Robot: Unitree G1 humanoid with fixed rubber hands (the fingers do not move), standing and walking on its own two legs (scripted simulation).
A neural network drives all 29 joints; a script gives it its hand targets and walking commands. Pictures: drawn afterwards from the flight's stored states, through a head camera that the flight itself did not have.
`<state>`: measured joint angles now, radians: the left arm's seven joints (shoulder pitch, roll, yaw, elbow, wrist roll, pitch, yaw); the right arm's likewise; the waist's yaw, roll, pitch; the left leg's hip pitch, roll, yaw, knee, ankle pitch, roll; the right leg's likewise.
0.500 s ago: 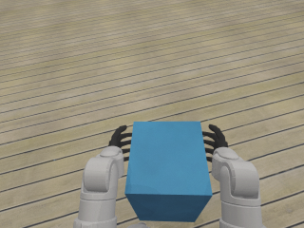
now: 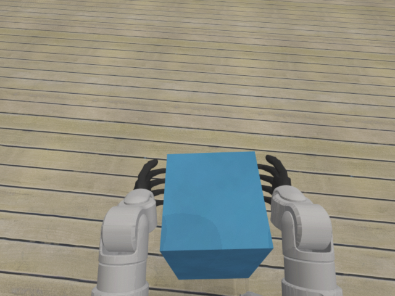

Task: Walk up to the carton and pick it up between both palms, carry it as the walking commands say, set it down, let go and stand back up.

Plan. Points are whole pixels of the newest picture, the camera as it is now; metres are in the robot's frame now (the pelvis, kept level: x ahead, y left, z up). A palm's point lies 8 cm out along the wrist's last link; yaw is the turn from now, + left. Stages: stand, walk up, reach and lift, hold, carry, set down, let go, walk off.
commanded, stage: carry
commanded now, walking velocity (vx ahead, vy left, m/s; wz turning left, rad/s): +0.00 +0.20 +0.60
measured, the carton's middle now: (212, 222) +0.28 +0.01 -0.01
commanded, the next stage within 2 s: none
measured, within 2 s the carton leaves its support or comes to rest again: neither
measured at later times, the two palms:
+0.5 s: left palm out of the picture +0.18 +0.35 +0.10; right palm (151, 210) +0.25 +0.11 +0.10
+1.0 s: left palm out of the picture -0.01 +0.52 +0.11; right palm out of the picture +0.13 +0.31 +0.11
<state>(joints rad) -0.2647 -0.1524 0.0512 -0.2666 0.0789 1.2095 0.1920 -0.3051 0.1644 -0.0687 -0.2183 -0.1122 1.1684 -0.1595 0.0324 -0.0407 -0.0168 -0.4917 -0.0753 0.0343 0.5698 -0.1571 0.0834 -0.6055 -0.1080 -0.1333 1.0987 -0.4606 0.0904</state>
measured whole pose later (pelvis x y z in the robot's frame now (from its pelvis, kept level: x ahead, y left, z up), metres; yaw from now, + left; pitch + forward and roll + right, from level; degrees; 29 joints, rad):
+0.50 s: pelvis -0.07 +0.16 +0.00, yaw +18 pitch +3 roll +2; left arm -0.32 -0.17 0.06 -0.19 0.15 1.25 0.14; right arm -0.34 0.17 -0.12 -0.19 -0.10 1.22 -0.18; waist -0.05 -0.02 -0.08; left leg -0.39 0.09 0.08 0.55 -0.23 -0.04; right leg -0.33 -0.39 -0.25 0.62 -0.25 0.17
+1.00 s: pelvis -0.18 +0.26 +0.02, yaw +36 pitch +3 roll +3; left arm -0.28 -0.16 0.06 -0.24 0.10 1.22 0.15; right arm -0.31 0.16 -0.07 -0.25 -0.11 1.22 -0.19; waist -0.03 0.00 -0.04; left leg -0.62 0.02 0.02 1.06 -0.33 -0.06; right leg -0.35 -0.21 -0.22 0.55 -0.23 0.02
